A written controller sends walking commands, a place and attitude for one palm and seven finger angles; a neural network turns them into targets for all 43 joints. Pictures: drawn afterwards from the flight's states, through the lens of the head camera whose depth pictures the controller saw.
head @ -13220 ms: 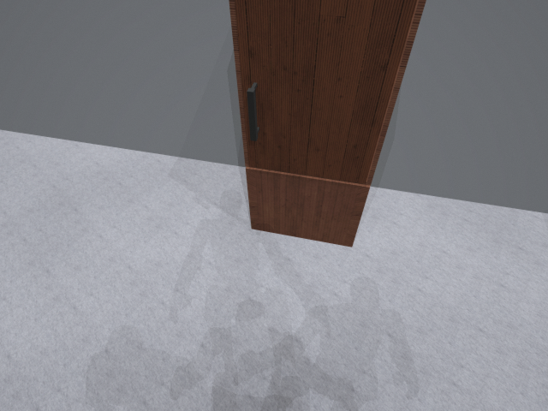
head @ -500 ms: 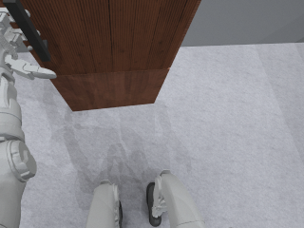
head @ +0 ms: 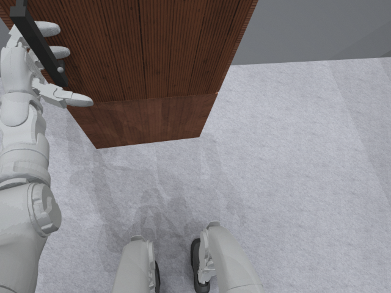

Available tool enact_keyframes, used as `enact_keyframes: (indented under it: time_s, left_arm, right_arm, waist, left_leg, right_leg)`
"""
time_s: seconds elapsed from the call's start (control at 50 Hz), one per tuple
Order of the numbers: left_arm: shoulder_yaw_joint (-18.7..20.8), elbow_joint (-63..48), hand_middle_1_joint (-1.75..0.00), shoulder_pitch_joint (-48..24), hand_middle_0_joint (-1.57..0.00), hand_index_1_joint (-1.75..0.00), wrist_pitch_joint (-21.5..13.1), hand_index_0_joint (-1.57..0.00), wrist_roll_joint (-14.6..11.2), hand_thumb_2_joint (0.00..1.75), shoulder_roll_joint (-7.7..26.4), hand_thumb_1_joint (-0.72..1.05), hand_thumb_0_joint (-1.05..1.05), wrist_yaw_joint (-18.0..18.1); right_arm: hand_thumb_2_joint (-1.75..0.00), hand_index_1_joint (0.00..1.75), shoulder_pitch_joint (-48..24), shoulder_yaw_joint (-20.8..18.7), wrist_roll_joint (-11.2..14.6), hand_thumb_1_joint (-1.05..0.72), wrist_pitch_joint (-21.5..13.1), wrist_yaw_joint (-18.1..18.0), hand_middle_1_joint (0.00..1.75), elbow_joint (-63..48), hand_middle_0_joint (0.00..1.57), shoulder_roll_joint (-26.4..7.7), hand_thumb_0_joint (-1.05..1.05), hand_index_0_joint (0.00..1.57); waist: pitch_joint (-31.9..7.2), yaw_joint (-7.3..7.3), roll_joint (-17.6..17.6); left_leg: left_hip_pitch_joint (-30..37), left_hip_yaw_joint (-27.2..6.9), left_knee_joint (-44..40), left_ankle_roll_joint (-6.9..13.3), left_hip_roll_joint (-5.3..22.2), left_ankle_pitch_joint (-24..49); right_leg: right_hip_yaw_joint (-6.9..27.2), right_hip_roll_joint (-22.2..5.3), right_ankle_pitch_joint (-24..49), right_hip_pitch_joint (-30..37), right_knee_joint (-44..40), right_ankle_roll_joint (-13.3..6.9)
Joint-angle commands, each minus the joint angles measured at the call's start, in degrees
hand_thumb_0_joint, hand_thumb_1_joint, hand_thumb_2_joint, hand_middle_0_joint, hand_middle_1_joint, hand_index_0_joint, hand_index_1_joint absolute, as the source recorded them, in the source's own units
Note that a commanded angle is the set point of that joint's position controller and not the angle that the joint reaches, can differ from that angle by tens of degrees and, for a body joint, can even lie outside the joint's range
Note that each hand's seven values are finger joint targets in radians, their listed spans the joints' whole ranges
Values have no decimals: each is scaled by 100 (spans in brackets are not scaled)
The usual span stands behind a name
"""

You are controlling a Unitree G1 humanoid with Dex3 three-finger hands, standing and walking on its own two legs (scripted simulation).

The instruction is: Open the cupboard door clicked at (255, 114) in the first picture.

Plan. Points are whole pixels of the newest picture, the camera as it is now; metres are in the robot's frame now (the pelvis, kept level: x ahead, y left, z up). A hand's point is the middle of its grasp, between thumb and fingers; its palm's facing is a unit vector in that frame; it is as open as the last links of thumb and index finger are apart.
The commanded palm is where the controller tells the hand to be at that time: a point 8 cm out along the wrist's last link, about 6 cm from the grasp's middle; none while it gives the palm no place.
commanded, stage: slide the fingers in behind the handle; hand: left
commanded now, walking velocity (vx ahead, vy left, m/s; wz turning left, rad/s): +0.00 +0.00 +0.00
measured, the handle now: (44, 45) +0.58 +0.23 +0.04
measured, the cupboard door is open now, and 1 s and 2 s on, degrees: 0 0 31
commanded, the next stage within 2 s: close the thumb around the handle in 0.22 s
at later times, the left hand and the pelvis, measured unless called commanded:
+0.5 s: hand (61, 68) +0.53 +0.20 +0.04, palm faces +0.07 -1.00 -0.03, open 13.0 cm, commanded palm +0.51 +0.24 +0.03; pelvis +0.00 -0.01 +0.00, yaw +0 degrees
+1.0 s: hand (61, 68) +0.54 +0.20 +0.03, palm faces +0.06 -1.00 -0.02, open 5.4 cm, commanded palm +0.51 +0.24 +0.03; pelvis +0.00 -0.01 -0.01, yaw +0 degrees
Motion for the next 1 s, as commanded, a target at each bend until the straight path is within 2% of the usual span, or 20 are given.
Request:
enact_keyframes:
  time_s: [0.0,0.06,0.14,0.16,0.2,0.22,0.3,0.38,0.46,0.54,0.58,0.6,0.64,0.68,0.72,0.76,0.8,0.84,0.9,0.98]
  left_arm:
    - [249,-1168,-120,-2372,-30,-120,-416,-30,-94,30,1461,-50,0,16]
    - [105,-1315,-120,-2447,-30,-120,-468,-30,-104,30,1284,-50,0,-6]
    - [161,-1139,-120,-2301,-30,-120,-411,-30,-118,30,1315,-50,0,-4]
    - [156,-1109,-120,-2357,-30,-120,-401,-30,-131,30,1298,-50,0,3]
    - [208,-1269,-120,-2393,-30,-120,-409,-30,-98,30,1420,-50,0,9]
    - [208,-1167,-120,-2269,-30,-120,-384,-30,-92,30,1377,-50,0,5]
    - [124,-1077,-120,-2427,-30,-120,-354,-30,-101,30,1348,-50,0,-29]
    - [183,-1030,-122,-2521,-32,-122,-320,-32,-88,40,1492,-28,0,-55]
    - [336,-1211,-125,-2303,-33,-125,-333,-33,-149,49,1611,-5,0,-129]
    - [172,-1112,-127,-2459,-35,-127,-253,-35,-142,59,1502,17,0,-148]
    - [369,-1245,-128,-2584,-36,-128,-300,-36,-145,64,1745,28,0,-109]
    - [261,-1245,-129,-2583,-36,-129,-310,-36,-130,66,1628,34,0,-118]
    - [291,-1264,-130,-2596,-37,-130,-335,-37,-116,71,1663,45,0,-90]
    - [155,-1073,-131,-2511,-38,-131,-299,-38,-127,76,1433,56,0,-90]
    - [304,-1062,-133,-2582,-38,-133,-260,-38,-102,80,1692,68,0,-80]
    - [346,-1005,-134,-2530,-39,-134,-245,-39,-87,85,1720,79,0,-75]
    - [276,-1118,-135,-2638,-40,-135,-260,-40,-78,90,1653,90,0,-95]
    - [315,-1067,-135,-2515,-40,-135,-228,-40,-97,90,1698,90,0,-108]
    - [174,-1078,-135,-2552,-40,-135,-220,-40,-139,90,1467,90,0,-131]
    - [337,-1087,-135,-2547,-40,-135,-228,-40,-101,90,1704,90,0,-90]
  right_arm:
    - [-90,30,1100,-395,-19,-90,-24,-129,30,-204,20,-1177,0,20]
    - [-90,30,1105,-410,-31,-90,-37,-125,30,-203,20,-1160,0,20]
    - [-90,30,1115,-419,-14,-90,-22,-125,30,-178,20,-1166,0,20]
    - [-90,30,1133,-406,-24,-90,-29,-133,30,-183,20,-1167,0,20]
    - [-90,30,1127,-408,-24,-90,-16,-131,30,-197,20,-1171,0,20]
    - [-90,30,1117,-412,-14,-90,-14,-129,30,-200,20,-1156,0,20]
    - [-90,30,1094,-395,-4,-90,-19,-148,30,-175,20,-1166,0,20]
    - [-90,30,1112,-376,-1,-90,-54,-170,30,-189,20,-1174,0,20]
    - [-90,30,1118,-392,4,-90,-68,-164,30,-247,20,-1172,0,20]
    - [-90,30,1067,-368,29,-90,-70,-169,30,-214,20,-1178,0,20]
    - [-90,30,1104,-374,10,-90,-89,-190,30,-215,20,-1209,0,20]
    - [-90,30,1083,-376,16,-90,-104,-180,30,-225,20,-1178,0,20]
    - [-90,30,1105,-376,-5,-90,-111,-176,30,-192,20,-1192,0,20]
    - [-90,30,1121,-380,0,-90,-107,-159,30,-169,20,-1189,0,20]
    - [-90,30,1127,-361,-2,-90,-101,-179,30,-172,20,-1211,0,20]
    - [-90,30,1134,-356,5,-90,-105,-180,30,-195,20,-1212,0,20]
    - [-90,30,1158,-370,-6,-90,-105,-176,30,-182,20,-1203,0,20]
    - [-90,30,1156,-360,5,-90,-97,-177,30,-194,20,-1202,0,20]
    - [-90,30,1150,-372,4,-90,-95,-163,30,-171,20,-1198,0,20]
    - [-90,30,1164,-350,-1,-90,-94,-176,30,-208,20,-1197,0,20]
  waist:
    - [-3233,-92,916]
    - [-3327,-96,1158]
    - [-3240,-91,899]
    - [-3243,-138,904]
    - [-3380,-65,1090]
    - [-3337,-72,906]
    - [-3149,-145,905]
    - [-3228,-174,956]
    - [-3541,-53,982]
    - [-3149,-145,952]
    - [-3357,-118,952]
    - [-3424,-111,1149]
    - [-3434,-114,1116]
    - [-3324,-184,1017]
    - [-3227,-155,1010]
    - [-3252,-147,924]
    - [-3413,-150,1071]
    - [-3358,-134,909]
    - [-3275,-174,1043]
    - [-3311,-120,1040]
  left_leg:
    - [2239,-650,-982,-232,14,2672]
    - [2529,-712,-993,-286,31,2923]
    - [2283,-639,-966,-237,15,2725]
    - [2248,-640,-944,-218,9,2782]
    - [2318,-622,-950,-241,11,2814]
    - [2234,-608,-935,-222,5,2781]
    - [2063,-578,-914,-195,4,2564]
    - [1928,-528,-865,-161,-18,2464]
    - [2030,-516,-827,-166,-17,2732]
    - [1894,-527,-876,-155,-5,2405]
    - [1936,-548,-845,-156,-5,2482]
    - [2006,-534,-837,-172,-18,2524]
    - [2112,-588,-841,-193,-2,2623]
    - [2144,-608,-846,-193,11,2608]
    - [1947,-574,-842,-176,5,2500]
    - [1912,-574,-842,-160,4,2484]
    - [2057,-595,-841,-184,3,2562]
    - [1928,-569,-834,-167,0,2527]
    - [2092,-609,-869,-191,12,2540]
    - [1956,-574,-864,-179,-3,2525]
  right_leg:
    - [476,210,1349,1717,-579,-15]
    - [439,200,1405,1564,-532,-31]
    - [477,210,1405,1716,-583,-6]
    - [487,203,1487,1717,-564,-8]
    - [495,194,1496,1759,-545,-8]
    - [500,202,1523,1813,-560,-3]
    - [527,201,1400,1734,-579,3]
    - [573,201,1414,1824,-575,7]
    - [588,200,1690,2034,-514,-10]
    - [568,212,1345,1820,-596,10]
    - [574,206,1412,1884,-549,5]
    - [578,204,1423,1837,-540,2]
    - [544,209,1423,1769,-515,-1]
    - [513,219,1376,1633,-536,9]
    - [535,211,1348,1726,-530,5]
    - [544,213,1352,1743,-528,-3]
    - [523,204,1373,1723,-518,7]
    - [547,217,1408,1849,-535,9]
    - [509,214,1315,1622,-562,10]
    - [533,218,1364,1770,-531,0]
